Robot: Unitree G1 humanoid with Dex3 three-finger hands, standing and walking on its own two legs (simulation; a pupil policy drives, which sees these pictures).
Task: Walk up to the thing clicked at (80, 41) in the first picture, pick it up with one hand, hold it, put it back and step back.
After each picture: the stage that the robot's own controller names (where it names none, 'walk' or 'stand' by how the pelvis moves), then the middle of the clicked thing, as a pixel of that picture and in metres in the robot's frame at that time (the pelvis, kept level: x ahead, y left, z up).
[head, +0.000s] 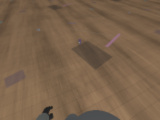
stand; (79, 41) +1.80 +0.36 -0.72
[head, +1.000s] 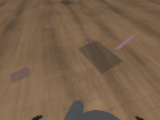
walk; (88, 41) +1.69 +0.25 -0.71
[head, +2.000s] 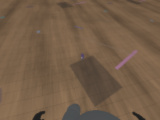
walk; (82, 56) +1.17 +0.22 -0.69
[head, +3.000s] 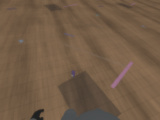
walk; (73, 73) +0.76 +0.23 -0.71
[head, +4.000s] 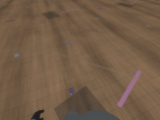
walk; (71, 91) +0.47 +0.25 -0.70
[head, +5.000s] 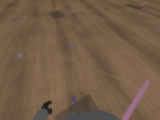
stand; (73, 99) +0.35 +0.20 -0.71
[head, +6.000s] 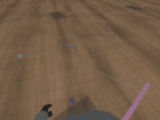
stand; (72, 101) +0.33 +0.20 -0.72
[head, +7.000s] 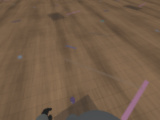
stand; (72, 100) +0.35 +0.22 -0.73
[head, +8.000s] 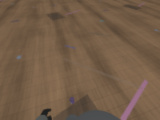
stand; (72, 100) +0.35 +0.23 -0.73
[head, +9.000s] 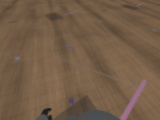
stand; (71, 101) +0.34 +0.23 -0.73
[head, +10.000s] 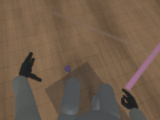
go down; (67, 69) +0.40 +0.23 -0.42
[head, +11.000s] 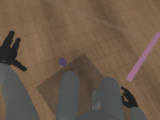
go down; (62, 62) +0.42 +0.26 -0.31
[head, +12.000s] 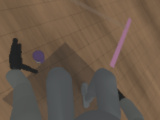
close in; (39, 57) +0.40 +0.29 -0.23
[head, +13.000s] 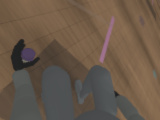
close; (28, 56) +0.40 +0.30 -0.22
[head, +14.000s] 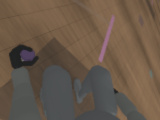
lift; (27, 56) +0.38 +0.30 -0.23
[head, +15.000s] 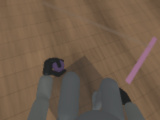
lift; (58, 67) +0.32 +0.25 -0.07
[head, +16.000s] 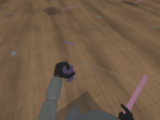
hold; (68, 73) +0.33 +0.17 +0.04
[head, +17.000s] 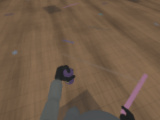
hold; (69, 76) +0.33 +0.17 +0.00
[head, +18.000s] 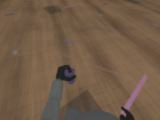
hold; (70, 76) +0.33 +0.17 +0.00
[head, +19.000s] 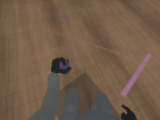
crouch; (65, 67) +0.38 +0.19 -0.06
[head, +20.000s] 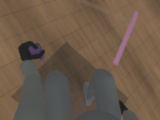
lower; (37, 52) +0.43 +0.29 -0.18
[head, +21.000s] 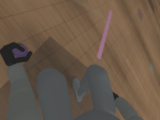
lower; (21, 54) +0.41 +0.30 -0.23
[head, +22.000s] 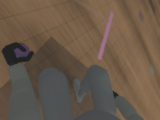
lower; (23, 53) +0.41 +0.30 -0.23
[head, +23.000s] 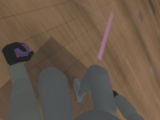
lower; (23, 53) +0.41 +0.30 -0.23
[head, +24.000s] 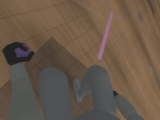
loosen; (23, 53) +0.41 +0.30 -0.23
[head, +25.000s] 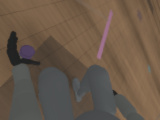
withdraw; (26, 54) +0.40 +0.29 -0.23
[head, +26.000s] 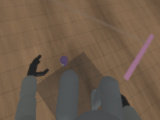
walk; (63, 61) +0.43 +0.24 -0.30
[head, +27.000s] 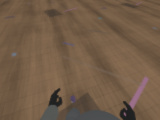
stand; (72, 99) +0.36 +0.18 -0.65
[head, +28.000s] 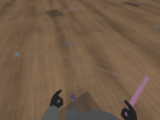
stand; (73, 97) +0.38 +0.20 -0.66
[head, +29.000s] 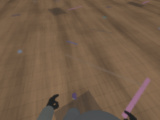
stand; (74, 96) +0.38 +0.19 -0.68
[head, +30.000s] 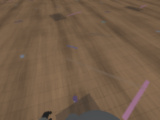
walk; (75, 99) +0.38 +0.19 -0.72
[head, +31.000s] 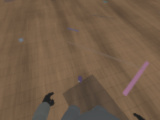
walk; (80, 79) +0.53 +0.13 -0.70
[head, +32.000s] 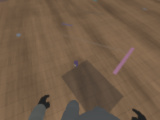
walk; (76, 63) +0.83 +0.24 -0.70
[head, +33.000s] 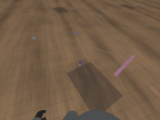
stand; (80, 63) +1.05 +0.19 -0.71
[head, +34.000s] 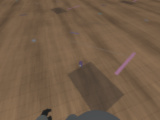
stand; (80, 64) +1.03 +0.22 -0.73
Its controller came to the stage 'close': yes
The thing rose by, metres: 0.70
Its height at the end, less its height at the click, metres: +0.00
